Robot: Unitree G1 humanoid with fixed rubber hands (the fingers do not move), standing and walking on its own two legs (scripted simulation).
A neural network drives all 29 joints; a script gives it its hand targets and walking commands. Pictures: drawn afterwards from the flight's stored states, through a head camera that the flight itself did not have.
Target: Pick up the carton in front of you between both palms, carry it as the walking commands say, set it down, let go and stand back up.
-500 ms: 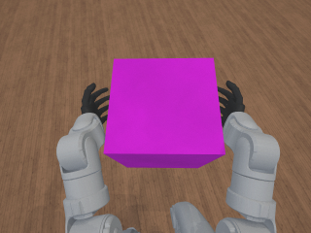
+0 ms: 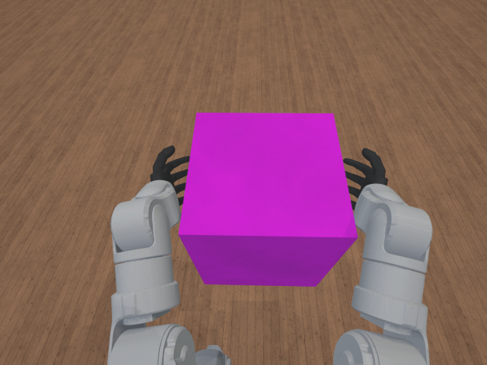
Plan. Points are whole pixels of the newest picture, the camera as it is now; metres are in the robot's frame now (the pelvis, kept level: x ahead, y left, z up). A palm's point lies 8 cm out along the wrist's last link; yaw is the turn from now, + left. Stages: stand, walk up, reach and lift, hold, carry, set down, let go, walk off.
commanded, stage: carry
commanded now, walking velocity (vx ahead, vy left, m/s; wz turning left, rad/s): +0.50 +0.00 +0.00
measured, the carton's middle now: (261, 208) +0.36 +0.02 +0.06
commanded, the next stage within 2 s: none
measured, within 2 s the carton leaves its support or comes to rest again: neither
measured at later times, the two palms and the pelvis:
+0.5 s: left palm (216, 106) +0.61 +0.14 +0.08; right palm (355, 110) +0.61 -0.16 +0.08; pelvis +0.36 -0.01 -0.02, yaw -1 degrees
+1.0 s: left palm (224, 49) +0.91 +0.16 +0.06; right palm (329, 49) +0.90 -0.14 +0.07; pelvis +0.68 +0.01 -0.02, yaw -2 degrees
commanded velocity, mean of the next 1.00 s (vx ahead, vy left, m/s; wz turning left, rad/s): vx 0.40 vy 0.00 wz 0.00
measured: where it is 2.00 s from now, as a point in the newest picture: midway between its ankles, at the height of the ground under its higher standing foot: (270, 224)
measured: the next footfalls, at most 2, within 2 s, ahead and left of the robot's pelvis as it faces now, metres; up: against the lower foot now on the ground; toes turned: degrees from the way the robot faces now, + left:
left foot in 0.12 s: +0.24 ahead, +0.12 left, +0.00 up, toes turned +6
right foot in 0.50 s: +0.52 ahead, -0.11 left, +0.00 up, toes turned -11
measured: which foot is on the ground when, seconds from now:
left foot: up 0.00-0.10, down 0.12-0.52, up 0.54-0.90, down 0.92-1.00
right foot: down 0.00-0.12, up 0.14-0.48, down 0.50-0.96, up 0.98-1.00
